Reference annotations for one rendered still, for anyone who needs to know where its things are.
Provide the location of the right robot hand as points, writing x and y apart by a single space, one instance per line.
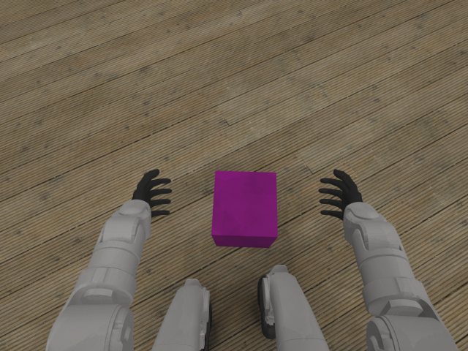
348 193

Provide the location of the right robot shin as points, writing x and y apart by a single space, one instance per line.
269 317

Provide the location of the robot left upper arm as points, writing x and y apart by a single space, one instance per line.
94 327

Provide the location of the robot left forearm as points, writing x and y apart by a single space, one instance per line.
110 275

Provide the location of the carton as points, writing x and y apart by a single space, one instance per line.
244 209

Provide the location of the robot right forearm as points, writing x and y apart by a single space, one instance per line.
390 287

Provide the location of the right robot thigh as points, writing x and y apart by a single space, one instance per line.
295 324

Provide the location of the left robot hand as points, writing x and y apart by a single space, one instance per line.
143 191

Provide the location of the robot right upper arm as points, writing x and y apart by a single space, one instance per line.
403 333

